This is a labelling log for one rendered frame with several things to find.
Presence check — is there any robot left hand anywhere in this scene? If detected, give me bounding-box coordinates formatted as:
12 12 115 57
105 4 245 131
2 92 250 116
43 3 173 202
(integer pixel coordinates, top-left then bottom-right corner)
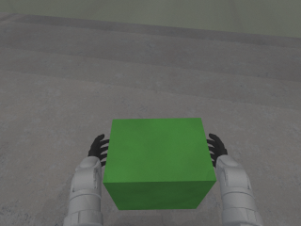
87 134 110 166

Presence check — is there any robot right forearm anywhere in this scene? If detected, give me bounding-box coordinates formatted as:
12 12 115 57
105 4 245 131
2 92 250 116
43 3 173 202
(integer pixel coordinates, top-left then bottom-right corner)
215 154 264 226

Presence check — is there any carton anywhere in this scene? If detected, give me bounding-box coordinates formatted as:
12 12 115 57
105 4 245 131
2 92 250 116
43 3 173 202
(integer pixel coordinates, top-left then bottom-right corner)
103 118 217 210

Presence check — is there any robot right hand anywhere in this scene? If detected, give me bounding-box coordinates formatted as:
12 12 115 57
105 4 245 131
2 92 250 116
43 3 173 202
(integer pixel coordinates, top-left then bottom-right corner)
206 133 228 168

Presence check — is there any robot left forearm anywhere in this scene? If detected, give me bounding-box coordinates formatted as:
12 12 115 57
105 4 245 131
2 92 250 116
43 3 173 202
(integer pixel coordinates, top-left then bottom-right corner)
63 156 103 226

